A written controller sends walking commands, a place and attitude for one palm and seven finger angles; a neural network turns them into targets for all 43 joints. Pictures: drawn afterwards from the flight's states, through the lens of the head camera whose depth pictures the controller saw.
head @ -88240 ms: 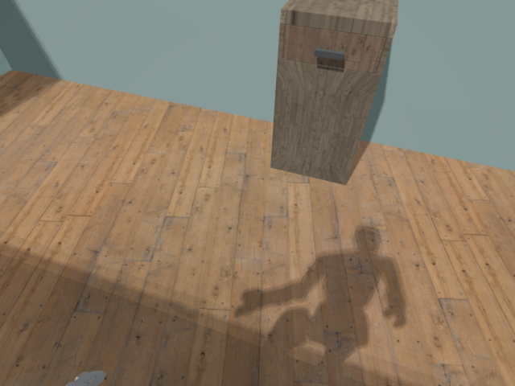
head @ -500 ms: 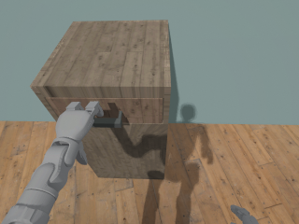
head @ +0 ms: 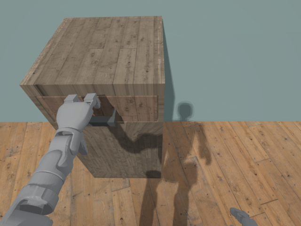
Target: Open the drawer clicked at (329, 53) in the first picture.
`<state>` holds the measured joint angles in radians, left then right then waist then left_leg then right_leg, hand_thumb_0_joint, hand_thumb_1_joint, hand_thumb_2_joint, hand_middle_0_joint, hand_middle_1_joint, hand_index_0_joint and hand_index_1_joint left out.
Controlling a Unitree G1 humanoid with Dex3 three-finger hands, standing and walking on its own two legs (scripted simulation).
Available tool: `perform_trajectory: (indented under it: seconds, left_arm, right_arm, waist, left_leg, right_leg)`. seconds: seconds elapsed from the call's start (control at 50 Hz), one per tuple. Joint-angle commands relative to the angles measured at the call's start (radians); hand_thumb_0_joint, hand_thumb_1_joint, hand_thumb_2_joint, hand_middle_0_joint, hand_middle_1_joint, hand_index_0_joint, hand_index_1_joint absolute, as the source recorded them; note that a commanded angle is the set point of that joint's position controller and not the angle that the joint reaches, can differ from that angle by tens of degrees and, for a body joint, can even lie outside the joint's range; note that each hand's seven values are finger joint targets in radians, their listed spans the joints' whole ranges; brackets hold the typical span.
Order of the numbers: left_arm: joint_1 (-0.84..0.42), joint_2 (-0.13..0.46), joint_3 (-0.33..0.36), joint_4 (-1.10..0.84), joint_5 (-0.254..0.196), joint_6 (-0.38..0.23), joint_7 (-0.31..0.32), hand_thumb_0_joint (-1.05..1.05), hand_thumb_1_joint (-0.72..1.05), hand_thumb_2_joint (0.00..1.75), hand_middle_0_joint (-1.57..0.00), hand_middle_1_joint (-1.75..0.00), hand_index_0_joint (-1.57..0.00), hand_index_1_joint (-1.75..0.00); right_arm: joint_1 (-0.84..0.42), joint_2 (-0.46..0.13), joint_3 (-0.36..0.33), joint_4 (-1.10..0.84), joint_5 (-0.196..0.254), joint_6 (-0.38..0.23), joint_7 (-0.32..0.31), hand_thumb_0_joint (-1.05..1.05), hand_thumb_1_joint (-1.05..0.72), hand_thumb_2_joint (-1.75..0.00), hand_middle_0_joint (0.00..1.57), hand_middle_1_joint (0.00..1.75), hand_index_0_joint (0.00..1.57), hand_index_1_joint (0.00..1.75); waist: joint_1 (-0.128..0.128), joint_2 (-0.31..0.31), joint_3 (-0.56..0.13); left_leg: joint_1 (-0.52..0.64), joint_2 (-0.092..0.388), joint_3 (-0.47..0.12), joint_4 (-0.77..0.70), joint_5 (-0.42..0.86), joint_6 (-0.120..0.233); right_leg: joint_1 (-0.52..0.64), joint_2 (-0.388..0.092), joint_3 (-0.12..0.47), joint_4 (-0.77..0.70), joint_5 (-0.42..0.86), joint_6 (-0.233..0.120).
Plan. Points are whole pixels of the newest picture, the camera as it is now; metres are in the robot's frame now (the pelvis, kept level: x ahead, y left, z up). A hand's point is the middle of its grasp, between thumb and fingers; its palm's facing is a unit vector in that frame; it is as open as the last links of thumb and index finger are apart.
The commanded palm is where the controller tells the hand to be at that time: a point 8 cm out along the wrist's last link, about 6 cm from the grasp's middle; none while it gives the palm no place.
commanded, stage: move the hooked fingers above the handle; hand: left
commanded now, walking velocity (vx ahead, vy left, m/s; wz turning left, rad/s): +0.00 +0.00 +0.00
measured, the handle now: (99, 116) +0.46 +0.21 -0.03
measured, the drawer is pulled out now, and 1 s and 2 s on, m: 0.00 0.00 0.00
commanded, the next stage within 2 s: none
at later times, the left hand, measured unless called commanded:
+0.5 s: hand (91, 119) +0.41 +0.21 +0.02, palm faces +0.02 -0.04 -1.00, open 13.7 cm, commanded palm +0.38 +0.22 +0.08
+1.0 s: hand (86, 116) +0.41 +0.22 +0.04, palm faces +0.04 -0.01 -1.00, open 13.8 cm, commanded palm +0.38 +0.21 +0.09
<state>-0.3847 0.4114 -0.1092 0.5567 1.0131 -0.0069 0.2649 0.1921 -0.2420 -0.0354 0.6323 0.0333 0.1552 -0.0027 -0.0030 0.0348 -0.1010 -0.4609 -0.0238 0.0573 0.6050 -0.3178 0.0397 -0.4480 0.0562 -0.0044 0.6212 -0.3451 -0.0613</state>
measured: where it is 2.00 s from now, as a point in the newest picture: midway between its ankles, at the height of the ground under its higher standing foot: outside the picture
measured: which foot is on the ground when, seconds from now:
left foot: down 0.00-1.00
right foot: down 0.00-1.00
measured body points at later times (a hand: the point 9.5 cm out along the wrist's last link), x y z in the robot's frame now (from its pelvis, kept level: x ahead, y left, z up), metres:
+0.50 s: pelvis +0.00 +0.01 +0.00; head +0.05 -0.01 +0.44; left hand +0.41 +0.21 +0.08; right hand +0.06 -0.25 -0.14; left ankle -0.02 +0.10 -0.72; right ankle -0.03 -0.08 -0.72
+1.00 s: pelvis -0.01 +0.01 +0.00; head +0.04 -0.01 +0.44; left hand +0.40 +0.22 +0.09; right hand +0.10 -0.24 -0.13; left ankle -0.02 +0.10 -0.72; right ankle -0.03 -0.08 -0.72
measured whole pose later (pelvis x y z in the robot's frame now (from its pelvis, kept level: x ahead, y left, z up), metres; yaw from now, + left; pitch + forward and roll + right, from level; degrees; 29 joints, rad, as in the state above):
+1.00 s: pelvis -0.01 +0.01 +0.00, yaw -1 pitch +12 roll +0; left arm -0.58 0.38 -0.12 0.80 1.06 0.07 0.35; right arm 0.22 -0.23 -0.03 0.62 0.03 0.16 -0.01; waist -0.03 0.04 -0.12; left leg -0.54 -0.03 0.07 0.64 -0.31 0.05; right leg -0.53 0.05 0.01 0.66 -0.34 -0.05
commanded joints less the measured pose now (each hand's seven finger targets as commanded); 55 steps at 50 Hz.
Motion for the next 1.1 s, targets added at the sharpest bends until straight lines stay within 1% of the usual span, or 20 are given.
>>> perform_trajectory:
  seconds: [0.0, 0.08, 0.16, 0.22, 0.24, 0.34, 0.36, 0.44, 0.52, 0.54, 0.66, 0.7, 0.74, 0.78, 0.84, 0.9, 0.92, 0.98, 1.04, 1.08]
  left_arm:
    - [-0.384, 0.175, 0.054, -0.102, 0.001, 0.056, 0.026, 0.00, -0.50, 0.30, -0.30, -1.20, -0.30, -1.20]
    - [-0.472, 0.089, -0.043, -0.103, -0.024, 0.026, -0.032, 0.00, -0.50, 0.30, -0.30, -1.20, -0.30, -1.20]
    - [-0.522, 0.157, 0.026, -0.070, -0.026, -0.053, -0.032, 0.00, -0.50, 0.30, -0.30, -1.20, -0.30, -1.20]
    - [-0.567, 0.219, 0.096, -0.061, 0.011, -0.095, 0.029, 0.00, -0.50, 0.30, -0.30, -1.20, -0.30, -1.20]
    - [-0.569, 0.275, 0.153, -0.052, 0.023, -0.098, 0.057, 0.00, -0.50, 0.30, -0.30, -1.20, -0.30, -1.20]
    - [-0.471, 0.281, 0.198, 0.043, 0.048, -0.010, 0.154, 0.00, -0.50, 0.30, -0.30, -1.20, -0.30, -1.20]
    - [-0.444, 0.252, 0.171, 0.059, 0.042, 0.020, 0.154, 0.00, -0.50, 0.30, -0.30, -1.20, -0.30, -1.20]
    - [-0.471, 0.288, 0.182, 0.047, 0.029, 0.080, 0.146, 0.00, -0.50, 0.30, -0.30, -1.20, -0.30, -1.20]
    - [-0.487, 0.198, 0.083, -0.005, 0.009, 0.080, 0.078, 0.00, -0.50, 0.30, -0.30, -1.20, -0.30, -1.20]
    - [-0.509, 0.148, 0.032, -0.050, -0.003, 0.066, 0.057, 0.00, -0.50, 0.30, -0.30, -1.20, -0.30, -1.20]
    - [-0.499, 0.026, -0.078, -0.110, -0.017, -0.012, -0.008, 0.00, -0.50, 0.30, -0.30, -1.20, -0.30, -1.20]
    - [-0.518, 0.046, -0.051, -0.078, -0.007, -0.023, 0.010, 0.00, -0.50, 0.30, -0.30, -1.20, -0.30, -1.20]
    - [-0.573, 0.114, 0.013, -0.043, 0.014, -0.028, 0.043, 0.00, -0.50, 0.30, -0.30, -1.20, -0.30, -1.20]
    - [-0.578, 0.203, 0.095, -0.011, 0.036, -0.015, 0.083, 0.00, -0.50, 0.30, -0.30, -1.20, -0.30, -1.20]
    - [-0.628, 0.261, 0.146, -0.011, 0.064, 0.017, 0.139, 0.00, -0.50, 0.30, -0.30, -1.20, -0.30, -1.20]
    - [-0.582, 0.234, 0.125, 0.041, 0.060, 0.068, 0.149, 0.00, -0.50, 0.30, -0.30, -1.20, -0.30, -1.20]
    - [-0.583, 0.203, 0.094, 0.059, 0.054, 0.085, 0.139, 0.00, -0.50, 0.30, -0.30, -1.20, -0.30, -1.20]
    - [-0.520, 0.113, 0.014, 0.119, 0.014, 0.126, 0.068, 0.00, -0.50, 0.30, -0.30, -1.20, -0.30, -1.20]
    - [-0.518, 0.001, -0.095, 0.053, -0.029, 0.103, -0.024, 0.00, -0.50, 0.30, -0.30, -1.20, -0.30, -1.20]
    - [-0.537, -0.011, -0.115, -0.013, -0.042, 0.048, -0.064, 0.00, -0.50, 0.30, -0.30, -1.20, -0.30, -1.20]
  right_arm:
    - [0.003, -0.136, -0.047, -0.120, 0.009, -0.028, -0.010, 0.00, -0.90, -0.90, 0.20, 0.30, 0.20, 0.30]
    - [0.033, -0.137, -0.053, -0.118, 0.006, -0.026, -0.015, 0.00, -0.90, -0.90, 0.20, 0.30, 0.20, 0.30]
    - [0.071, -0.137, -0.055, -0.102, -0.003, -0.024, -0.026, 0.00, -0.90, -0.90, 0.20, 0.30, 0.20, 0.30]
    - [0.084, -0.133, -0.058, -0.087, -0.009, -0.026, -0.021, 0.00, -0.90, -0.90, 0.20, 0.30, 0.20, 0.30]
    - [0.088, -0.137, -0.059, -0.080, -0.012, -0.026, -0.021, 0.00, -0.90, -0.90, 0.20, 0.30, 0.20, 0.30]
    - [0.086, -0.134, -0.058, -0.090, -0.021, -0.019, 0.002, 0.00, -0.90, -0.90, 0.20, 0.30, 0.20, 0.30]
    - [0.092, -0.136, -0.058, -0.097, -0.019, -0.016, 0.005, 0.00, -0.90, -0.90, 0.20, 0.30, 0.20, 0.30]
    - [0.075, -0.148, -0.056, -0.103, -0.005, -0.004, -0.001, 0.00, -0.90, -0.90, 0.20, 0.30, 0.20, 0.30]
    - [0.073, -0.150, -0.064, -0.107, 0.011, -0.014, -0.013, 0.00, -0.90, -0.90, 0.20, 0.30, 0.20, 0.30]
    - [0.064, -0.146, -0.065, -0.112, 0.012, -0.017, -0.015, 0.00, -0.90, -0.90, 0.20, 0.30, 0.20, 0.30]
    - [0.072, -0.127, -0.063, -0.102, 0.001, -0.027, -0.014, 0.00, -0.90, -0.90, 0.20, 0.30, 0.20, 0.30]
    - [0.067, -0.127, -0.060, -0.097, -0.001, -0.026, -0.011, 0.00, -0.90, -0.90, 0.20, 0.30, 0.20, 0.30]
    - [0.067, -0.133, -0.053, -0.088, 0.000, -0.023, -0.012, 0.00, -0.90, -0.90, 0.20, 0.30, 0.20, 0.30]
    - [0.062, -0.136, -0.048, -0.096, -0.003, -0.025, -0.015, 0.00, -0.90, -0.90, 0.20, 0.30, 0.20, 0.30]
    - [0.047, -0.131, -0.042, -0.105, -0.010, -0.026, -0.020, 0.00, -0.90, -0.90, 0.20, 0.30, 0.20, 0.30]
    - [0.043, -0.126, -0.042, -0.112, -0.007, -0.027, -0.020, 0.00, -0.90, -0.90, 0.20, 0.30, 0.20, 0.30]
    - [0.045, -0.128, -0.042, -0.110, -0.005, -0.025, -0.018, 0.00, -0.90, -0.90, 0.20, 0.30, 0.20, 0.30]
    - [0.069, -0.143, -0.049, -0.114, 0.007, -0.023, -0.014, 0.00, -0.90, -0.90, 0.20, 0.30, 0.20, 0.30]
    - [0.068, -0.144, -0.053, -0.125, 0.007, -0.019, -0.020, 0.00, -0.90, -0.90, 0.20, 0.30, 0.20, 0.30]
    - [0.072, -0.141, -0.054, -0.118, -0.001, -0.021, -0.026, 0.00, -0.90, -0.90, 0.20, 0.30, 0.20, 0.30]
  waist:
    - [-0.017, -0.022, -0.310]
    - [-0.061, -0.055, -0.321]
    - [-0.051, -0.055, -0.290]
    - [-0.035, -0.026, -0.330]
    - [-0.021, -0.010, -0.352]
    - [0.022, 0.038, -0.413]
    - [0.018, 0.015, -0.430]
    - [-0.003, -0.090, -0.420]
    - [-0.036, -0.084, -0.368]
    - [-0.049, -0.047, -0.376]
    - [-0.065, 0.013, -0.265]
    - [-0.058, 0.004, -0.226]
    - [-0.047, -0.010, -0.218]
    - [-0.022, -0.039, -0.257]
    - [-0.003, -0.011, -0.337]
    - [0.000, 0.010, -0.385]
    - [-0.014, 0.002, -0.382]
    - [-0.044, -0.077, -0.356]
    - [-0.078, -0.110, -0.341]
    - [-0.086, -0.092, -0.307]
  left_leg:
    - [0.150, -0.005, -0.014, -0.024, 0.346, 0.017]
    - [0.182, -0.003, -0.025, -0.013, 0.342, 0.025]
    - [0.144, -0.009, -0.034, -0.008, 0.304, 0.029]
    - [0.124, -0.009, -0.035, 0.010, 0.329, 0.025]
    - [0.115, -0.008, -0.039, 0.015, 0.349, 0.022]
    - [0.095, -0.005, -0.026, 0.029, 0.432, 0.007]
    - [0.092, -0.004, -0.017, 0.026, 0.432, 0.007]
    - [0.061, -0.002, -0.009, 0.001, 0.380, 0.018]
    - [0.122, 0.007, -0.012, -0.027, 0.361, 0.028]
    - [0.158, 0.007, -0.013, -0.029, 0.375, 0.029]
    - [0.243, 0.015, -0.051, -0.029, 0.364, 0.022]
    - [0.218, 0.013, -0.052, -0.033, 0.310, 0.019]
    - [0.177, 0.009, -0.058, -0.037, 0.271, 0.016]
    - [0.138, 0.004, -0.049, -0.035, 0.259, 0.018]
    - [0.116, -0.001, -0.043, -0.023, 0.287, 0.011]
    - [0.126, 0.000, -0.023, -0.013, 0.316, 0.010]
    - [0.130, 0.003, -0.021, -0.012, 0.322, 0.010]
    - [0.131, 0.006, -0.016, -0.014, 0.330, 0.018]
    - [0.163, 0.004, -0.026, -0.011, 0.348, 0.025]
    - [0.186, 0.002, -0.035, -0.006, 0.340, 0.029]
  right_leg:
    - [0.132, -0.032, 0.045, -0.069, 0.405, 0.016]
    - [0.104, -0.033, 0.046, -0.081, 0.400, 0.023]
    - [0.091, -0.034, 0.049, -0.074, 0.357, 0.019]
    - [0.071, -0.032, 0.049, -0.044, 0.366, 0.014]
    - [0.076, -0.030, 0.046, -0.026, 0.369, 0.008]
    - [0.095, -0.017, 0.034, 0.015, 0.425, -0.002]
    - [0.120, -0.017, 0.032, 0.010, 0.449, 0.003]
    - [0.189, -0.023, 0.052, -0.021, 0.461, 0.018]
    - [0.166, -0.023, 0.048, -0.064, 0.435, 0.023]
    - [0.156, -0.025, 0.050, -0.073, 0.425, 0.022]
    - [0.019, -0.016, 0.025, -0.088, 0.302, 0.009]
    - [-0.009, -0.018, 0.019, -0.088, 0.252, 0.007]
    - [-0.017, -0.019, 0.015, -0.072, 0.216, 0.003]
    - [0.017, -0.018, 0.021, -0.057, 0.220, 0.004]
    - [0.054, -0.020, 0.021, -0.024, 0.248, 0.001]
    - [0.087, -0.018, 0.028, -0.026, 0.302, 0.005]
    - [0.084, -0.019, 0.027, -0.030, 0.318, 0.008]
    - [0.104, -0.019, 0.029, -0.059, 0.361, 0.020]
    - [0.108, -0.023, 0.034, -0.078, 0.387, 0.025]
    - [0.071, -0.024, 0.036, -0.083, 0.374, 0.026]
